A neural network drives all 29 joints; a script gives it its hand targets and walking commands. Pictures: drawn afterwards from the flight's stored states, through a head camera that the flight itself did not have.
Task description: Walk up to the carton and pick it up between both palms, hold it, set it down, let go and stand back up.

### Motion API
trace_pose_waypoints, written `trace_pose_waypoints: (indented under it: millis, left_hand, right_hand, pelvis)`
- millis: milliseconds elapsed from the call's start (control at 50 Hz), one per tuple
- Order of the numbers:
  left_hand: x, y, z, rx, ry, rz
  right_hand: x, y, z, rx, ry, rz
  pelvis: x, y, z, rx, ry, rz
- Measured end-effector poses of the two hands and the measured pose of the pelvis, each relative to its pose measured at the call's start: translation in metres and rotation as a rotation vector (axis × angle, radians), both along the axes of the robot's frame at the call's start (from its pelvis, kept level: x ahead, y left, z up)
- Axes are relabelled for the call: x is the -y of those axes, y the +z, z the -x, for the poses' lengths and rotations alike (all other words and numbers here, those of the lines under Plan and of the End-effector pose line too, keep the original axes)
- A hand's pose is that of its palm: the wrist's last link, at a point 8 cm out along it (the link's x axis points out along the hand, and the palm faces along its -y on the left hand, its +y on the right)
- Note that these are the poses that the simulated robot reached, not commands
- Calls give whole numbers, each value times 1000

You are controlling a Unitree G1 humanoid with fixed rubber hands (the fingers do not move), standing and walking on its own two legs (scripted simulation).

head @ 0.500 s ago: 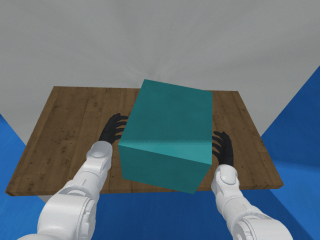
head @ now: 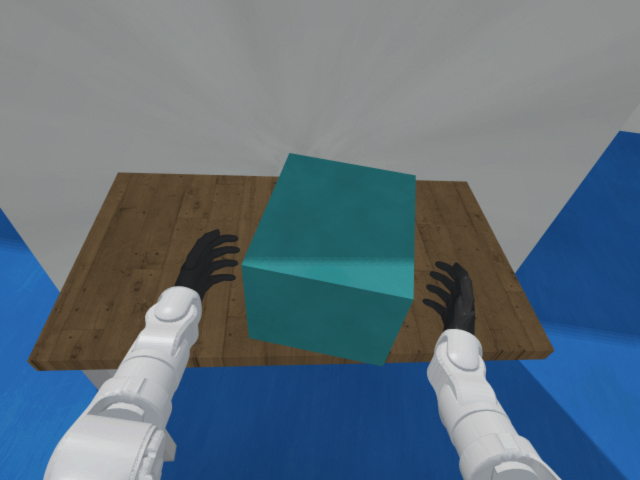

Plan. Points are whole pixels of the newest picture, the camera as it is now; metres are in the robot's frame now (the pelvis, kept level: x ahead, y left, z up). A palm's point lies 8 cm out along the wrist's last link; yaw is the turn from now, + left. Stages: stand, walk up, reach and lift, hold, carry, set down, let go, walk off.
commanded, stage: set down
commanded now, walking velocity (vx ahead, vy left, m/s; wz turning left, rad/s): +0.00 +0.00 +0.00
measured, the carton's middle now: (334, 255) +0.46 -0.02 +0.01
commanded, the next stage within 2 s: none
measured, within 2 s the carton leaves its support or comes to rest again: neither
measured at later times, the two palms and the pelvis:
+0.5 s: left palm (155, 325) +0.30 +0.21 +0.04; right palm (482, 371) +0.24 -0.19 +0.05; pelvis +0.01 +0.00 +0.00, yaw +0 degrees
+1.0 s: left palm (133, 372) +0.25 +0.23 +0.02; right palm (486, 407) +0.21 -0.19 +0.03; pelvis +0.03 +0.00 +0.00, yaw +0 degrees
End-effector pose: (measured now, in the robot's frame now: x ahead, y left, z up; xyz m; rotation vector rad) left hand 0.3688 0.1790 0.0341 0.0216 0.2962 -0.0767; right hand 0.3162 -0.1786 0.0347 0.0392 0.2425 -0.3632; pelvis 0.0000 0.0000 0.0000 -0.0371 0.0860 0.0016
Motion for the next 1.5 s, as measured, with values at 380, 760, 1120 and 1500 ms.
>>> trace_pose_waypoints:
  millis: [380, 760, 1120, 1500]
  left_hand:
    - [-25, -1, 47, -7, 10, 7]
    - [-47, -9, 104, -67, 40, -24]
    - [-49, -19, 116, -140, 63, -61]
    - [-41, -30, 120, -221, 46, -121]
  right_hand:
    - [7, 15, 51, 37, -13, -4]
    - [8, 13, 102, -37, -21, -17]
    - [7, -6, 106, -121, 21, -56]
    - [22, -12, 101, -141, 80, -50]
  pelvis:
    - [0, 2, -7, 67, 3, 0]
    - [0, 3, -22, 106, 5, 0]
    - [1, 3, -33, 91, 4, -2]
    - [6, 4, -38, 84, 3, -6]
